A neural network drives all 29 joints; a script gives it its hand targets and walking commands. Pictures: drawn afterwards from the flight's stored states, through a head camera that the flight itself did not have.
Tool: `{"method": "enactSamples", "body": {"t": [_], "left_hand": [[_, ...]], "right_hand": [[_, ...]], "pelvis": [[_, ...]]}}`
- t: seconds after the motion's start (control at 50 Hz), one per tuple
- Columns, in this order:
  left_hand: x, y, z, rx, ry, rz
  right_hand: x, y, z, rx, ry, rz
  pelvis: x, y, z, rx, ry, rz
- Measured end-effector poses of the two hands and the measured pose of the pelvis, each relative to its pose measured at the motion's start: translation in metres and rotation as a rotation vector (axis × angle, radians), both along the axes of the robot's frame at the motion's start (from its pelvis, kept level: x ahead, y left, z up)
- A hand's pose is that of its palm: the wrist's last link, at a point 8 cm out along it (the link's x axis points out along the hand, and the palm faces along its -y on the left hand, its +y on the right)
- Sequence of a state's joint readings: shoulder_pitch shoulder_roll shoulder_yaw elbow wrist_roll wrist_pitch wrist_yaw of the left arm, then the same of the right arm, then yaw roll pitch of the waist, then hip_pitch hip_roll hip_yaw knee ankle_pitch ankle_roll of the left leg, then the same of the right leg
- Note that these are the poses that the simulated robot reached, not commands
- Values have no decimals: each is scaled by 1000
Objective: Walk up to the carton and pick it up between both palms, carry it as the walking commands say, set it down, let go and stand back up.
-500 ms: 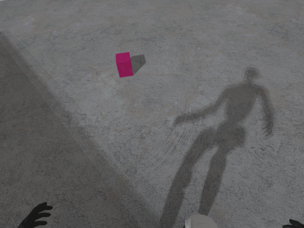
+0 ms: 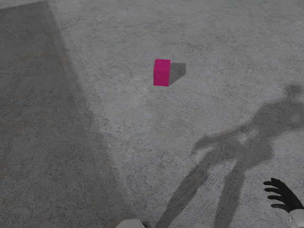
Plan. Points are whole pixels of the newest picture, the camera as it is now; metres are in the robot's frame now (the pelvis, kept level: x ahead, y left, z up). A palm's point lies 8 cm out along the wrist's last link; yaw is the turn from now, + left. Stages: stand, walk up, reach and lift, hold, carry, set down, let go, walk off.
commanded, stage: walk up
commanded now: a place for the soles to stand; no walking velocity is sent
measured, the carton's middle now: (161, 72) +1.44 +0.00 -0.67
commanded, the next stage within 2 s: none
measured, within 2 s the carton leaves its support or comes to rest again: neither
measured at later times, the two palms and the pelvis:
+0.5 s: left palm (68, 154) +0.31 +0.30 -0.05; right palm (279, 143) +0.39 -0.38 -0.08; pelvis +0.26 -0.06 +0.01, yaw +5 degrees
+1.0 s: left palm (95, 87) +0.62 +0.29 -0.07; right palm (266, 104) +0.55 -0.39 -0.07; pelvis +0.50 -0.04 +0.00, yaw +1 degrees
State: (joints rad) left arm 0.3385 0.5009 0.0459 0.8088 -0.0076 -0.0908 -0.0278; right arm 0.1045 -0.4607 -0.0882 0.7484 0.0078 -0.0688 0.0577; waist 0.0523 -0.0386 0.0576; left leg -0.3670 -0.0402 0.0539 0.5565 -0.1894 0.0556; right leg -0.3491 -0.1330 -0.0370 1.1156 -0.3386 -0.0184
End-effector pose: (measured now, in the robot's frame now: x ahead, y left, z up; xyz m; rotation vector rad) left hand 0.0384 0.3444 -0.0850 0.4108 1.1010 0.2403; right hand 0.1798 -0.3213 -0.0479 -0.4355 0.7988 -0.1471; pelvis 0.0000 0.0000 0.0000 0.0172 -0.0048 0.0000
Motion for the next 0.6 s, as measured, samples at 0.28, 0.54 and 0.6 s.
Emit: {"method": "enactSamples", "body": {"t": [0.28, 0.54, 0.6], "left_hand": [[249, -50, 19, 34, -162, -148], [268, -39, 29, 34, -67, 49], [279, -30, 17, 11, -25, 78]], "right_hand": [[20, -83, -42, -19, 246, -167], [243, -49, -19, 13, 168, 62], [300, -35, -7, 0, 106, 89]], "pelvis": [[157, -49, -12, 5, -22, 21], [281, -53, 9, -36, -12, 77], [314, -43, 7, -38, -10, 75]]}}
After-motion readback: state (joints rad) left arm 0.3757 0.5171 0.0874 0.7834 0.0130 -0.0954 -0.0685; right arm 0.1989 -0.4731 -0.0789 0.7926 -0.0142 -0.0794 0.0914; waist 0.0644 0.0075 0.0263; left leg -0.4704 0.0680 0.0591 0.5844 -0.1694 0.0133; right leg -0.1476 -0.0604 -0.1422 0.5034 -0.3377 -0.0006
